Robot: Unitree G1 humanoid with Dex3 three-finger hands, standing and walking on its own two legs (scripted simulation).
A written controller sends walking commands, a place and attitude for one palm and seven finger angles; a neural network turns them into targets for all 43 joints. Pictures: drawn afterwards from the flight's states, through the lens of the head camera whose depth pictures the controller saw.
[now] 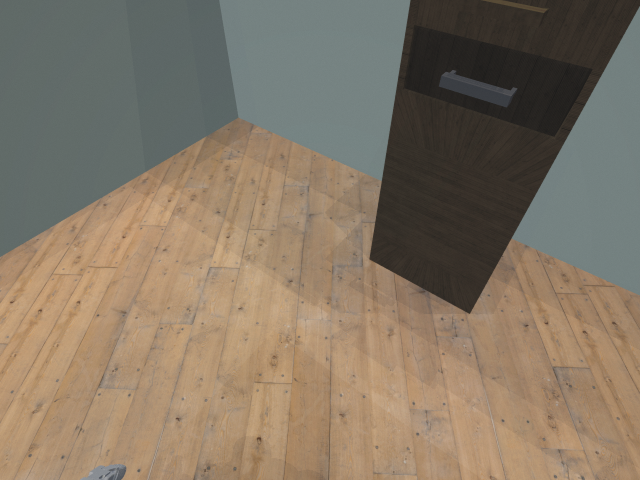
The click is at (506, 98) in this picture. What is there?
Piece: drawer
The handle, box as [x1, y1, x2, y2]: [439, 70, 517, 107]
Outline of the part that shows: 439,86 506,107 517,88 513,87 510,90 507,90 456,75 456,71 452,70 449,73 445,72 441,75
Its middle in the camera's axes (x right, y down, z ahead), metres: +0.37 -0.36 +0.90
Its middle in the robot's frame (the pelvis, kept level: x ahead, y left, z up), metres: +0.94 -0.32 +0.06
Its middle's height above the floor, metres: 0.83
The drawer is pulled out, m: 0.00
